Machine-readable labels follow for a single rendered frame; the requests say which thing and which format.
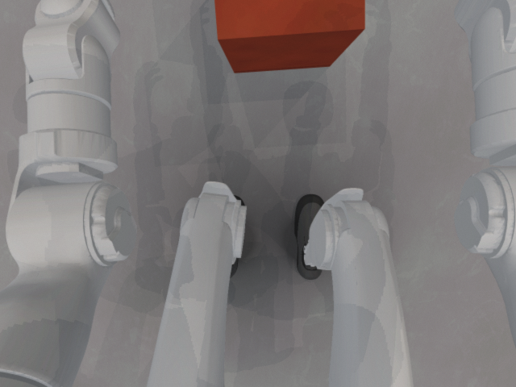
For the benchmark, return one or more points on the robot left upper arm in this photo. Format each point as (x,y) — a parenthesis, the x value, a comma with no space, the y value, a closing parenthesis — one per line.
(65,240)

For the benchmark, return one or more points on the carton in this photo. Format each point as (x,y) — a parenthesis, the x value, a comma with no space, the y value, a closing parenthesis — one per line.
(267,35)

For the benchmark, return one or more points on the robot left forearm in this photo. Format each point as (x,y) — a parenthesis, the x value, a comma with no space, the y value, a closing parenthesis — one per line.
(68,75)

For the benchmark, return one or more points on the robot right shin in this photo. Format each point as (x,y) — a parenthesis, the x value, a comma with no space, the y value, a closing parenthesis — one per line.
(351,194)

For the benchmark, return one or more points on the robot right forearm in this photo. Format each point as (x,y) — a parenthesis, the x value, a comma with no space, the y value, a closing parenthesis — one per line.
(490,26)

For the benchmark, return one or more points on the robot right upper arm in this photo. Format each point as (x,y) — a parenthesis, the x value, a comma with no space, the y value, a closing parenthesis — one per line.
(485,221)

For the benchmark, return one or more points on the right robot thigh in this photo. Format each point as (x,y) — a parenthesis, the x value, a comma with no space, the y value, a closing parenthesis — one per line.
(369,343)

